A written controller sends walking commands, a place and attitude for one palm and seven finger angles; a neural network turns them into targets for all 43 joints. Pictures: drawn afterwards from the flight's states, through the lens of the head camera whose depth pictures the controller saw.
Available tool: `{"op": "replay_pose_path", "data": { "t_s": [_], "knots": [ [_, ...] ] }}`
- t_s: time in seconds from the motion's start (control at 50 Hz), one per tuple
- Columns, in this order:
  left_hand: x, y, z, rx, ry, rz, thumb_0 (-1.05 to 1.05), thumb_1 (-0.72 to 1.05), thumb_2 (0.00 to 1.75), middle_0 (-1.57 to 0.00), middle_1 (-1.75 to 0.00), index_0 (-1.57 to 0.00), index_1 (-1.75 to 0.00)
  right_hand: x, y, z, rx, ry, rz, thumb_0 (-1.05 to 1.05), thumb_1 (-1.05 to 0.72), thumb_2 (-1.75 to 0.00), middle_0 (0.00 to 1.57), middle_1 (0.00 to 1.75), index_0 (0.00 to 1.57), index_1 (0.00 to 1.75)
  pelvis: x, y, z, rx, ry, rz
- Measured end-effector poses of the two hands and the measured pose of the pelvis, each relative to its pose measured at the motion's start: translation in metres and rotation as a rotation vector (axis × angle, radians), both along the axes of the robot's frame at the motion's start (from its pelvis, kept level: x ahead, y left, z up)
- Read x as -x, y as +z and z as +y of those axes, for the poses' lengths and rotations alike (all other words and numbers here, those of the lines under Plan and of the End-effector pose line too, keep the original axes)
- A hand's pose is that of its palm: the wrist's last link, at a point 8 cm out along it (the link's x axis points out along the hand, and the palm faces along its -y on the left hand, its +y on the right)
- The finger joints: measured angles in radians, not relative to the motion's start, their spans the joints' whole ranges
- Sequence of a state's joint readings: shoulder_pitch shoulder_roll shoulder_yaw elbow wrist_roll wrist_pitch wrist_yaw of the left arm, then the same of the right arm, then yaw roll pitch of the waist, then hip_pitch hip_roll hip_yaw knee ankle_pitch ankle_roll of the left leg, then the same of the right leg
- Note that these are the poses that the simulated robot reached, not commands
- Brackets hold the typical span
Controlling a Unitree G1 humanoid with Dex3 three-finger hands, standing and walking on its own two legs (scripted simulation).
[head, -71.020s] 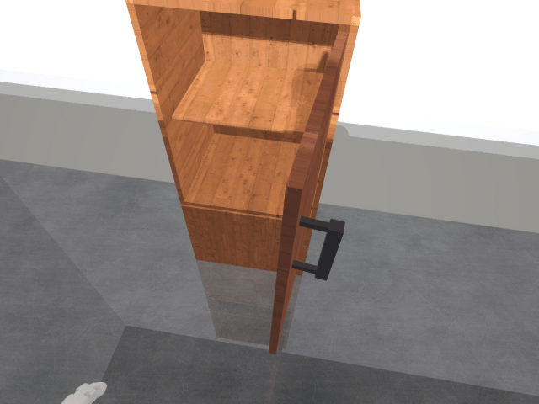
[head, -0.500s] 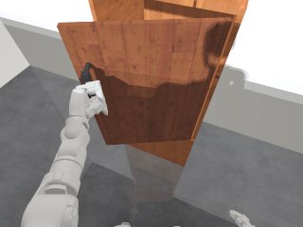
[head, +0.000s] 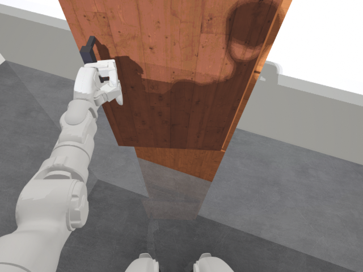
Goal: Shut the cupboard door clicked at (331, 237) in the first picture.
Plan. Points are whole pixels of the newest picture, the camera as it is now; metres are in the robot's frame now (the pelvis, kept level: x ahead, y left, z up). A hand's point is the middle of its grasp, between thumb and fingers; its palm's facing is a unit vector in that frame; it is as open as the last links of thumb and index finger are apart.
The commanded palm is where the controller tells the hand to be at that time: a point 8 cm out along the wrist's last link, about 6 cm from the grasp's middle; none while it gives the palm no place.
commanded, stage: push the door shut along its arc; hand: left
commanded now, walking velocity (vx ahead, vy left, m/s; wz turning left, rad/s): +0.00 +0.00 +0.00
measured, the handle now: (97, 68) +0.56 +0.17 +0.10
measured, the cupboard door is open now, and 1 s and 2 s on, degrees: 17 5 0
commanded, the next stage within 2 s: pull the fist back off the door in 1.12 s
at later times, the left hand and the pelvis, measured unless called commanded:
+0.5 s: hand (129, 71) +0.54 +0.09 +0.11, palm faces -0.26 -0.97 -0.03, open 3.1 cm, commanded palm +0.54 +0.13 +0.10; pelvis +0.01 +0.01 -0.01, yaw -1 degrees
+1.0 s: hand (144, 56) +0.59 +0.06 +0.11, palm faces -0.34 -0.94 -0.02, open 2.9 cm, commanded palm +0.60 +0.08 +0.10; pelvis +0.01 +0.00 -0.03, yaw -1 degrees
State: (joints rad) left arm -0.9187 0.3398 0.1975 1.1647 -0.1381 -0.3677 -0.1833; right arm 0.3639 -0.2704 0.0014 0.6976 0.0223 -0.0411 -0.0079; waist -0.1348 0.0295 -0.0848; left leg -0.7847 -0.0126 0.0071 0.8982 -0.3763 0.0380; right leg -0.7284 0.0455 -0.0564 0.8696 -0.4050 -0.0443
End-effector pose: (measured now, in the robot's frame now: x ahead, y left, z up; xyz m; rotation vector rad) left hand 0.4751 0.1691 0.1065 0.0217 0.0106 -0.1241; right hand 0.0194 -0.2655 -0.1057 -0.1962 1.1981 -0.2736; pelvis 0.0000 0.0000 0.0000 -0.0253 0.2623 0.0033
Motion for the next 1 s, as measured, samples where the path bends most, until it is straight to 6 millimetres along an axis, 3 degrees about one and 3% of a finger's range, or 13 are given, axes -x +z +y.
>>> {"op": "replay_pose_path", "data": {
  "t_s": [0.28,0.46,0.68,1.0],
  "knots": [
    [-0.036,0.001,-0.010,0.012,-0.062,0.007,0.01,0.90,0.90,-1.30,-1.50,-1.30,-1.50,0.041,0.000,0.006,0.010,-0.069,0.089,0.01,-0.90,-0.90,0.20,0.30,0.20,0.30,-0.003,-0.007,0.005,0.012,-0.016,0.053],
    [-0.053,0.003,-0.016,-0.003,-0.112,0.017,0.01,0.90,0.90,-1.30,-1.50,-1.30,-1.50,0.048,-0.002,0.011,0.003,-0.074,0.133,0.01,-0.90,-0.90,0.20,0.30,0.20,0.30,-0.005,-0.011,0.006,0.020,-0.010,0.082],
    [-0.086,0.008,-0.051,0.030,-0.181,0.037,0.01,0.90,0.90,-1.30,-1.50,-1.30,-1.50,0.051,-0.002,0.010,0.021,-0.098,0.143,0.01,-0.90,-0.89,0.20,0.30,0.20,0.30,-0.008,-0.017,0.006,0.022,-0.019,0.126],
    [-0.111,0.008,-0.055,-0.009,-0.221,0.051,-0.02,0.88,0.93,-1.30,-1.50,-1.30,-1.50,0.081,-0.006,0.010,0.024,-0.123,0.265,0.01,-0.90,-0.89,0.20,0.30,0.20,0.30,-0.008,-0.027,-0.001,0.032,-0.010,0.179]
  ]
}}
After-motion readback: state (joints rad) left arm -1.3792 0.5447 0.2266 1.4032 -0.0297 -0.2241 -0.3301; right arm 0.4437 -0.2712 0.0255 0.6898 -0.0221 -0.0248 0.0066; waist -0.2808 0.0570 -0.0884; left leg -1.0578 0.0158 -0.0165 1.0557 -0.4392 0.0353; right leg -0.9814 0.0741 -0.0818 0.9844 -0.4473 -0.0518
